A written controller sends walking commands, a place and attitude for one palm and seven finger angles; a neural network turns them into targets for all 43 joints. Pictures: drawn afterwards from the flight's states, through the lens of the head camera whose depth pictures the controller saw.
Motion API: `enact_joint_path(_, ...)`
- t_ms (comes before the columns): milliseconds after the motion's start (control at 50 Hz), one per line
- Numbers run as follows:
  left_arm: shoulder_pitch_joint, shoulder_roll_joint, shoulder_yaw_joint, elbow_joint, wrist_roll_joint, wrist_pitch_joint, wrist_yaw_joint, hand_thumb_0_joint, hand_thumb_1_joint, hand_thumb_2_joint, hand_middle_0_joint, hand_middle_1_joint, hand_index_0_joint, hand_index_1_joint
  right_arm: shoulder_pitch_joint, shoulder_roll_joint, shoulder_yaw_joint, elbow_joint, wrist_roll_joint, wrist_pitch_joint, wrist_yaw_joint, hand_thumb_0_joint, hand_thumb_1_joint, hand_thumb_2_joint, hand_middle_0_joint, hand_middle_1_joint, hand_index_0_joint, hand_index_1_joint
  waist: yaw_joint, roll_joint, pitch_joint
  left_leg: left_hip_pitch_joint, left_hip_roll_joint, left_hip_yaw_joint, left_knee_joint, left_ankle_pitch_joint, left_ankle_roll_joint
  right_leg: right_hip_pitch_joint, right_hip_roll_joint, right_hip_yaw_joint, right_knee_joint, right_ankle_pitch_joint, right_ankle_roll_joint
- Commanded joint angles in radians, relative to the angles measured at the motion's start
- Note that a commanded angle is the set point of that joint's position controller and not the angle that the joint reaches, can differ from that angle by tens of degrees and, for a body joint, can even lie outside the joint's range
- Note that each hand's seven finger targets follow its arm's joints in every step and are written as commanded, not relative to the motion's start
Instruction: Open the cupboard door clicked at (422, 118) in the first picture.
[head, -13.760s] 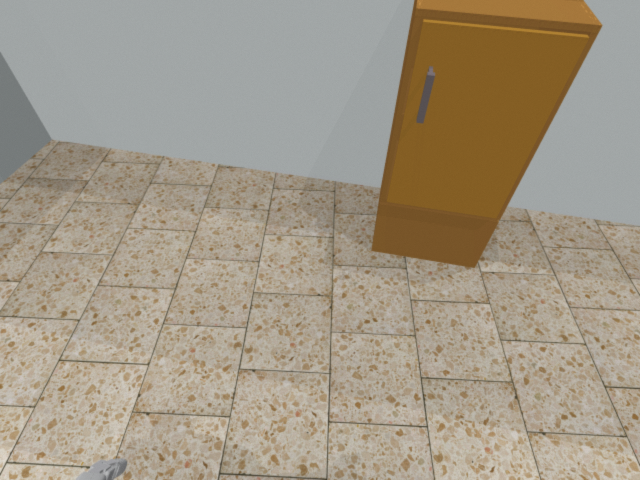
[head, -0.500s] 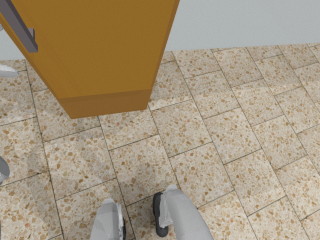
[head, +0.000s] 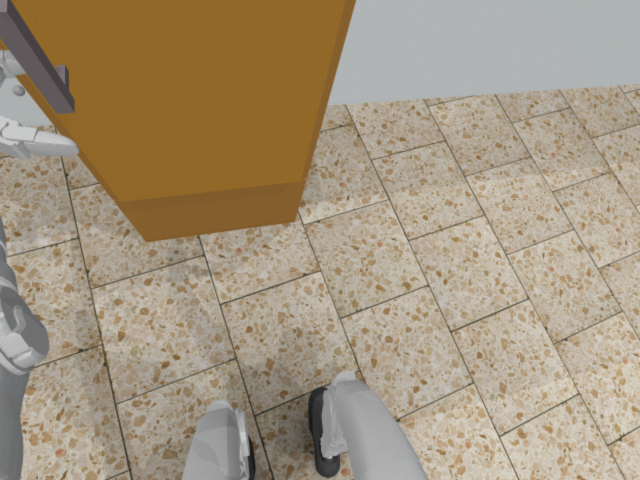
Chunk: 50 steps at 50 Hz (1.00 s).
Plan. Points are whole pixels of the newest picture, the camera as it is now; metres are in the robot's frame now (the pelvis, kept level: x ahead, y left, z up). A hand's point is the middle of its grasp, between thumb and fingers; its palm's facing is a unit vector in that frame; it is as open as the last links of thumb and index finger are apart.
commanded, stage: slide the fingers in behind the handle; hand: left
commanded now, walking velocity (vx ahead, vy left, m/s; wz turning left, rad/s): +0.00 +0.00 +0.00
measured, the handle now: (36, 48) +0.59 +0.25 +0.06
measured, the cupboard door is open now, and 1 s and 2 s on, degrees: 0 0 2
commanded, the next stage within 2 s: close the thumb around the handle in 0.88 s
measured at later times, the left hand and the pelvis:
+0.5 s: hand (64, 88) +0.54 +0.22 +0.05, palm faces +0.10 -0.99 -0.02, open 13.9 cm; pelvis +0.00 -0.01 +0.00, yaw +0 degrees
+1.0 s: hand (63, 90) +0.54 +0.22 +0.06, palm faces +0.09 -1.00 -0.02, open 14.0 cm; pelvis +0.00 -0.01 +0.00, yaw +0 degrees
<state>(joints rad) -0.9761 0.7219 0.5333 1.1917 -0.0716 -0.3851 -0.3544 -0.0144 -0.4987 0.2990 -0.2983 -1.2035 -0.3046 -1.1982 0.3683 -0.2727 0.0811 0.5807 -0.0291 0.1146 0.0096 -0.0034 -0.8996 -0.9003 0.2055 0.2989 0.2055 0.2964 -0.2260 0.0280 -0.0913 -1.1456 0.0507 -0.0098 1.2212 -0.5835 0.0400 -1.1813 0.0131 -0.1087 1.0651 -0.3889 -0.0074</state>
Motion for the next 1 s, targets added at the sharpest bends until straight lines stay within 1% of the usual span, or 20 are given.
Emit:
enact_joint_path(0,-0.371,0.247,0.007,-0.251,-0.022,-0.066,0.012,0.0,-0.5,0.3,-0.3,-1.2,-0.3,-1.2,0.226,-0.204,-0.086,-0.018,-0.007,-0.003,-0.011,0.0,-0.9,-0.9,0.2,0.3,0.2,0.3,0.007,0.245,-0.603,0.445,0.002,-0.093,-0.141,0.658,-0.037,0.321,0.034,0.051,-0.059,0.312,-0.013)
enact_joint_path(40,-0.362,0.222,-0.002,-0.257,-0.023,-0.066,0.023,0.0,-0.5,0.3,-0.3,-1.2,-0.3,-1.2,0.227,-0.2,-0.088,-0.017,-0.007,-0.002,-0.006,0.0,-0.9,-0.9,0.2,0.3,0.2,0.3,0.009,0.255,-0.608,0.463,0.003,-0.095,-0.142,0.682,-0.041,0.311,0.037,0.048,-0.059,0.317,-0.015)
enact_joint_path(80,-0.373,0.203,-0.011,-0.232,-0.023,-0.061,0.038,0.0,-0.5,0.3,-0.3,-1.2,-0.3,-1.2,0.223,-0.198,-0.087,-0.014,-0.007,-0.002,-0.007,0.0,-0.9,-0.9,0.2,0.3,0.2,0.3,-0.005,0.201,-0.562,0.412,-0.002,-0.085,-0.144,0.62,-0.029,0.326,0.037,0.053,-0.067,0.311,-0.011)
enact_joint_path(120,-0.393,0.236,0.012,-0.232,-0.014,-0.068,0.055,0.0,-0.5,0.3,-0.3,-1.2,-0.3,-1.2,0.222,-0.198,-0.083,-0.018,-0.009,-0.004,-0.01,0.0,-0.9,-0.9,0.2,0.3,0.2,0.3,-0.001,0.207,-0.551,0.374,-0.007,-0.077,-0.147,0.582,-0.023,0.348,0.034,0.059,-0.064,0.315,-0.015)
enact_joint_path(140,-0.384,0.262,0.03,-0.242,-0.007,-0.075,0.063,0.0,-0.5,0.3,-0.3,-1.2,-0.3,-1.2,0.224,-0.197,-0.084,-0.021,-0.01,-0.005,-0.009,0.0,-0.9,-0.9,0.2,0.3,0.2,0.3,0.013,0.212,-0.582,0.371,-0.009,-0.074,-0.147,0.588,-0.025,0.382,0.034,0.064,-0.059,0.331,-0.015)
enact_joint_path(180,-0.352,0.225,0.005,-0.255,0.0,-0.087,0.069,0.0,-0.5,0.3,-0.3,-1.2,-0.3,-1.2,0.219,-0.189,-0.086,-0.026,-0.01,-0.008,-0.006,0.0,-0.9,-0.9,0.2,0.3,0.2,0.3,0.021,0.235,-0.596,0.401,-0.01,-0.072,-0.149,0.62,-0.03,0.379,0.032,0.064,-0.059,0.344,-0.016)
enact_joint_path(200,-0.373,0.195,-0.018,-0.265,-0.001,-0.092,0.072,0.0,-0.5,0.3,-0.3,-1.2,-0.3,-1.2,0.217,-0.186,-0.085,-0.022,-0.011,-0.009,-0.003,0.0,-0.9,-0.9,0.2,0.3,0.2,0.3,0.009,0.227,-0.58,0.402,-0.008,-0.073,-0.151,0.615,-0.03,0.373,0.033,0.062,-0.062,0.341,-0.015)
enact_joint_path(300,-0.36,0.172,-0.026,-0.185,-0.004,-0.082,0.081,0.0,-0.5,0.3,-0.3,-1.2,-0.3,-1.2,0.218,-0.189,-0.086,-0.015,-0.008,-0.008,-0.006,0.0,-0.9,-0.9,0.2,0.3,0.2,0.3,0.0,0.179,-0.523,0.349,-0.013,-0.066,-0.158,0.545,-0.023,0.368,0.032,0.063,-0.069,0.309,-0.013)
enact_joint_path(340,-0.376,0.189,-0.012,-0.204,-0.001,-0.09,0.089,0.0,-0.5,0.3,-0.3,-1.2,-0.3,-1.2,0.219,-0.189,-0.085,-0.022,-0.01,-0.011,-0.006,0.0,-0.9,-0.9,0.2,0.3,0.2,0.3,0.009,0.191,-0.553,0.345,-0.017,-0.062,-0.155,0.538,-0.021,0.384,0.03,0.07,-0.064,0.316,-0.013)
enact_joint_path(420,-0.407,0.173,-0.022,-0.217,-0.001,-0.108,0.102,0.0,-0.5,0.3,-0.3,-1.2,-0.3,-1.2,0.222,-0.186,-0.086,-0.018,-0.014,-0.018,-0.006,0.0,-0.9,-0.9,0.2,0.3,0.2,0.3,-0.004,0.17,-0.56,0.335,-0.018,-0.062,-0.147,0.54,-0.017,0.395,0.031,0.072,-0.058,0.336,-0.015)
enact_joint_path(440,-0.41,0.185,-0.016,-0.23,0.002,-0.114,0.102,0.0,-0.5,0.3,-0.3,-1.2,-0.3,-1.2,0.221,-0.187,-0.089,-0.016,-0.014,-0.018,-0.005,0.0,-0.9,-0.9,0.2,0.3,0.2,0.3,0.003,0.193,-0.592,0.342,-0.019,-0.058,-0.143,0.541,-0.019,0.402,0.029,0.077,-0.055,0.34,-0.013)
enact_joint_path(500,-0.391,0.178,-0.021,-0.184,0.007,-0.106,0.099,0.0,-0.5,0.3,-0.3,-1.2,-0.3,-1.2,0.217,-0.186,-0.088,-0.014,-0.011,-0.02,-0.005,0.0,-0.9,-0.9,0.2,0.3,0.2,0.3,-0.004,0.161,-0.557,0.298,-0.022,-0.051,-0.141,0.498,-0.014,0.409,0.029,0.081,-0.062,0.323,-0.011)
enact_joint_path(540,-0.397,0.226,0.01,-0.188,0.005,-0.106,0.096,0.0,-0.5,0.3,-0.3,-1.2,-0.3,-1.2,0.217,-0.191,-0.085,-0.017,-0.01,-0.02,-0.009,0.0,-0.9,-0.9,0.2,0.3,0.2,0.3,0.005,0.167,-0.573,0.28,-0.023,-0.047,-0.14,0.485,-0.011,0.432,0.028,0.089,-0.06,0.328,-0.011)
enact_joint_path(580,-0.406,0.212,-0.007,-0.207,0.006,-0.105,0.089,0.0,-0.5,0.3,-0.3,-1.2,-0.3,-1.2,0.214,-0.187,-0.083,-0.02,-0.009,-0.023,-0.009,0.0,-0.9,-0.9,0.2,0.3,0.2,0.3,0.005,0.198,-0.585,0.302,-0.023,-0.05,-0.144,0.498,-0.013,0.424,0.027,0.086,-0.057,0.332,-0.012)
enact_joint_path(660,-0.383,0.216,0.008,-0.218,-0.003,-0.105,0.085,0.0,-0.5,0.3,-0.3,-1.2,-0.3,-1.2,0.221,-0.19,-0.087,-0.021,-0.01,-0.021,-0.008,0.0,-0.9,-0.9,0.2,0.3,0.2,0.3,0.014,0.191,-0.616,0.333,-0.019,-0.058,-0.14,0.543,-0.017,0.424,0.029,0.08,-0.051,0.352,-0.013)
enact_joint_path(780,-0.388,0.159,-0.036,-0.218,-0.008,-0.096,0.082,0.0,-0.5,0.3,-0.3,-1.2,-0.3,-1.2,0.219,-0.19,-0.089,-0.011,-0.007,-0.021,-0.007,0.0,-0.9,-0.9,0.2,0.3,0.2,0.3,0.006,0.205,-0.565,0.371,-0.015,-0.069,-0.155,0.542,-0.025,0.364,0.03,0.065,-0.062,0.308,-0.014)
enact_joint_path(800,-0.401,0.142,-0.046,-0.215,-0.013,-0.095,0.086,0.0,-0.5,0.3,-0.3,-1.2,-0.3,-1.2,0.217,-0.189,-0.09,-0.008,-0.008,-0.023,-0.006,0.0,-0.9,-0.9,0.2,0.3,0.2,0.3,-0.007,0.195,-0.55,0.365,-0.015,-0.064,-0.153,0.529,-0.021,0.359,0.031,0.067,-0.069,0.305,-0.011)
enact_joint_path(820,-0.395,0.162,-0.026,-0.209,-0.013,-0.099,0.089,0.0,-0.5,0.3,-0.3,-1.2,-0.3,-1.2,0.223,-0.193,-0.09,-0.01,-0.01,-0.022,-0.008,0.0,-0.9,-0.9,0.2,0.3,0.2,0.3,-0.001,0.169,-0.557,0.363,-0.015,-0.072,-0.152,0.532,-0.02,0.363,0.033,0.065,-0.063,0.304,-0.015)
enact_joint_path(860,-0.41,0.155,-0.037,-0.227,-0.005,-0.106,0.095,0.0,-0.5,0.3,-0.3,-1.2,-0.3,-1.2,0.223,-0.189,-0.092,-0.007,-0.011,-0.025,-0.009,0.0,-0.9,-0.9,0.2,0.3,0.2,0.3,-0.001,0.2,-0.586,0.379,-0.017,-0.069,-0.149,0.55,-0.024,0.365,0.028,0.068,-0.061,0.317,-0.012)
enact_joint_path(980,-0.419,0.163,-0.041,-0.18,0.011,-0.105,0.106,0.0,-0.444,0.324,-0.304,-1.206,-0.304,-1.206,0.216,-0.19,-0.085,-0.007,-0.012,-0.025,-0.008,0.0,-0.9,-0.9,0.2,0.3,0.2,0.3,-0.004,0.185,-0.525,0.334,-0.019,-0.07,-0.155,0.501,-0.023,0.345,0.027,0.065,-0.06,0.276,-0.013)
